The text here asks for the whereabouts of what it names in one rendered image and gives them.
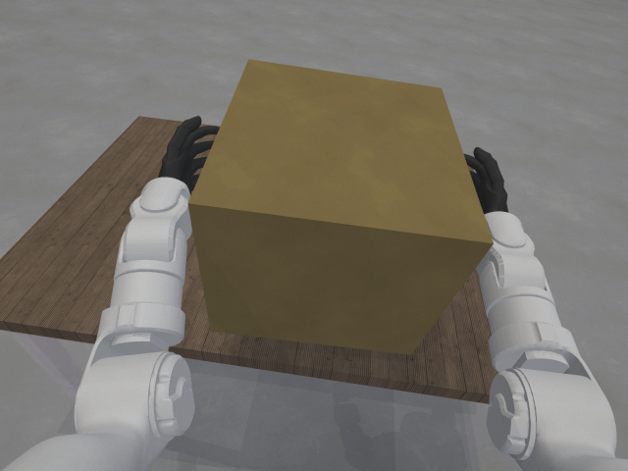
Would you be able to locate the right robot forearm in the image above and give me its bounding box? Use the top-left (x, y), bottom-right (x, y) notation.
top-left (476, 211), bottom-right (616, 452)

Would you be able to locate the robot right hand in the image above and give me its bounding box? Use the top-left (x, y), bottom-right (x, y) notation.
top-left (464, 147), bottom-right (508, 214)

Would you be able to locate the left robot upper arm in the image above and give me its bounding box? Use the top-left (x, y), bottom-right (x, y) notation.
top-left (1, 351), bottom-right (195, 471)

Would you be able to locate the table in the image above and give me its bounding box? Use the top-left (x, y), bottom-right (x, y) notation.
top-left (0, 116), bottom-right (499, 404)

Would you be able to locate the right robot upper arm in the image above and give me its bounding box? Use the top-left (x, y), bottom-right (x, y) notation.
top-left (487, 368), bottom-right (628, 471)

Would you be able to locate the left robot forearm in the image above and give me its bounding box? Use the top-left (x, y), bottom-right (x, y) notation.
top-left (75, 177), bottom-right (192, 429)

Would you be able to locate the robot left hand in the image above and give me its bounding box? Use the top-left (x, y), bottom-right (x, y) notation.
top-left (158, 116), bottom-right (220, 194)

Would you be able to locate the carton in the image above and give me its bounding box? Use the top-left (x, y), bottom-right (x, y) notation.
top-left (187, 59), bottom-right (494, 355)

